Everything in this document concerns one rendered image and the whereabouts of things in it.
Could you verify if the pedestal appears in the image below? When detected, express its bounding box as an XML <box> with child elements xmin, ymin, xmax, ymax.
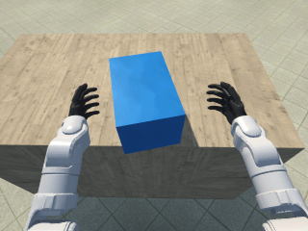
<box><xmin>0</xmin><ymin>33</ymin><xmax>305</xmax><ymax>200</ymax></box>

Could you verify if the robot right forearm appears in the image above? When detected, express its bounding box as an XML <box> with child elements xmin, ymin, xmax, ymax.
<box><xmin>230</xmin><ymin>115</ymin><xmax>308</xmax><ymax>218</ymax></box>

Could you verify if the right robot hand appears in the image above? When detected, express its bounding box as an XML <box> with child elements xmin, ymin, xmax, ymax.
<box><xmin>206</xmin><ymin>81</ymin><xmax>247</xmax><ymax>125</ymax></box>

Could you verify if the right robot upper arm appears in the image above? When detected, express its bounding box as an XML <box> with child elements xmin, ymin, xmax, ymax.
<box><xmin>262</xmin><ymin>216</ymin><xmax>308</xmax><ymax>231</ymax></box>

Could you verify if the left robot hand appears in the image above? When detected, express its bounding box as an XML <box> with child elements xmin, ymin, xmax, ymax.
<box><xmin>68</xmin><ymin>83</ymin><xmax>100</xmax><ymax>120</ymax></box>

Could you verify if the robot left forearm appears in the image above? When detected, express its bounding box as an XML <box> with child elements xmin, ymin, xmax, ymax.
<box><xmin>24</xmin><ymin>115</ymin><xmax>90</xmax><ymax>231</ymax></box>

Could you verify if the carton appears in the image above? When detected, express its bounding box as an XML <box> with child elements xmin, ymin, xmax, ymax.
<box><xmin>109</xmin><ymin>51</ymin><xmax>186</xmax><ymax>154</ymax></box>

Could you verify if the left robot upper arm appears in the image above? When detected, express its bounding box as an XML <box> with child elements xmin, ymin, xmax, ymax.
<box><xmin>27</xmin><ymin>219</ymin><xmax>79</xmax><ymax>231</ymax></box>

